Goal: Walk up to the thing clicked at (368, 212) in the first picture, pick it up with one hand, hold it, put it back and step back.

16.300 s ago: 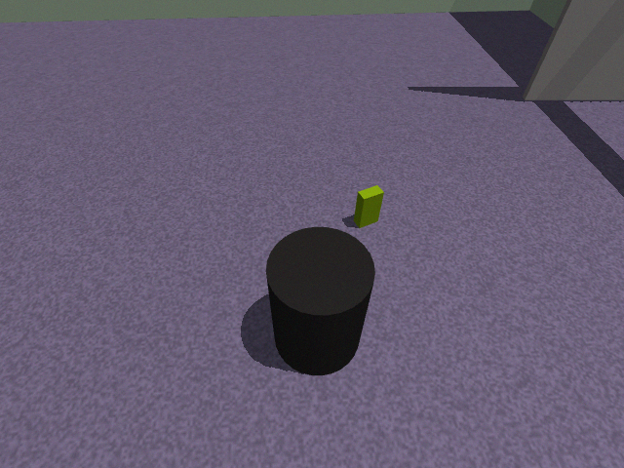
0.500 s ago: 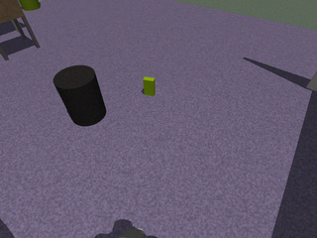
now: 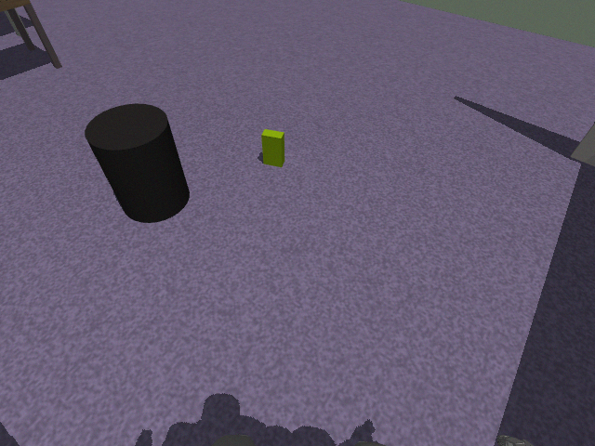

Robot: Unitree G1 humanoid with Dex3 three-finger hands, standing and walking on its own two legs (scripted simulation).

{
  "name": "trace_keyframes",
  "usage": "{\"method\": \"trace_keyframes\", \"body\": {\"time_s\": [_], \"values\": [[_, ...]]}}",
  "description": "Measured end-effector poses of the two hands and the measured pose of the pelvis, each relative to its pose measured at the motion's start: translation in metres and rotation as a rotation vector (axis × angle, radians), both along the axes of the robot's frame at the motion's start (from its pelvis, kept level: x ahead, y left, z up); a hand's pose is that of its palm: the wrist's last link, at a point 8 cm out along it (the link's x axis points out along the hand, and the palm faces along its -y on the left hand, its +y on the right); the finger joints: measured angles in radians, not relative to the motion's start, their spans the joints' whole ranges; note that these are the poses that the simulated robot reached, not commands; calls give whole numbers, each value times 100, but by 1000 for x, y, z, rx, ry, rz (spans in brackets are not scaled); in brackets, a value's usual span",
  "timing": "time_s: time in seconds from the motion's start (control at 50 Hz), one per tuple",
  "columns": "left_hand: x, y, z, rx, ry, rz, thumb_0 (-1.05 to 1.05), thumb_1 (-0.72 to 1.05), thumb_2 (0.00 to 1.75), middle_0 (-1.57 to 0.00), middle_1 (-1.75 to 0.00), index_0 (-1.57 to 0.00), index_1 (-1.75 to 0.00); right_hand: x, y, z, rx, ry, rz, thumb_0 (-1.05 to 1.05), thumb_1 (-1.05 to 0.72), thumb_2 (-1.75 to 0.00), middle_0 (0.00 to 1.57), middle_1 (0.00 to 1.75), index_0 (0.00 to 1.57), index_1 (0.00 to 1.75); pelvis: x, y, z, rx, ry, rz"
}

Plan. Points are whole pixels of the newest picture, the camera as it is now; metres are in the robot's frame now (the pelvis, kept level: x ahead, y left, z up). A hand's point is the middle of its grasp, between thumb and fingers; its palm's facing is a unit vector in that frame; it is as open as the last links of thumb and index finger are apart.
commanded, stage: walk up
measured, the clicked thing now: (273, 148) +1.50 +0.17 -0.66
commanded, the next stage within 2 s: stand in 0.86 s
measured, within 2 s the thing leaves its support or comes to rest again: neither
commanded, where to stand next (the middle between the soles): +0.08 +0.02 m, yaw -2 degrees
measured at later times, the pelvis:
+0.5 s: pelvis +0.02 +0.01 +0.02, yaw +0 degrees
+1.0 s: pelvis +0.03 +0.00 +0.03, yaw +0 degrees
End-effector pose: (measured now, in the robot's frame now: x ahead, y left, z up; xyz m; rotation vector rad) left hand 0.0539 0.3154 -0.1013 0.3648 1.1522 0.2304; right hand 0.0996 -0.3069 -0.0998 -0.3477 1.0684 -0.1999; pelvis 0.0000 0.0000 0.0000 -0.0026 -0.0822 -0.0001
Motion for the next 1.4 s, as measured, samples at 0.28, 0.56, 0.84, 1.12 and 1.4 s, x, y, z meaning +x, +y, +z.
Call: {"method": "trace_keyframes", "body": {"time_s": [0.28, 0.56, 0.84, 1.12, 1.4], "values": [[16, 8, 9, -1, 20, 5, 1, 90, 90, -21, -30, -20, -30, -48, 4, -6, 2, 204, -37, 0, -90, -90, 20, 30, 21, 30, 5, 8, 11, 42, 51, 10], [53, 1, 9, -53, -16, -10, 1, 91, 90, -21, -30, -20, -30, -15, 20, 8, 19, 138, -48, 0, -90, -90, 20, 30, 21, 30, 19, 13, 21, 5, 36, 4], [43, -5, 17, -39, 39, 23, 1, 91, 90, -21, -30, -20, -30, 25, 14, 13, 33, 95, -23, 0, -90, -90, 20, 30, 21, 30, 27, 7, 28, 9, 42, 7], [44, -18, 20, -43, 54, 20, 1, 91, 90, -21, -30, -20, -30, 12, 11, 12, 56, 128, -42, 0, -90, -90, 20, 30, 21, 30, 23, -3, 34, 11, 34, 6], [38, -29, 23, -46, 40, 20, 0, 91, 90, -21, -30, -20, -30, -13, -1, 9, 60, 162, -55, 0, -90, -90, 20, 30, 21, 30, 15, -14, 35, 11, 32, 9]]}}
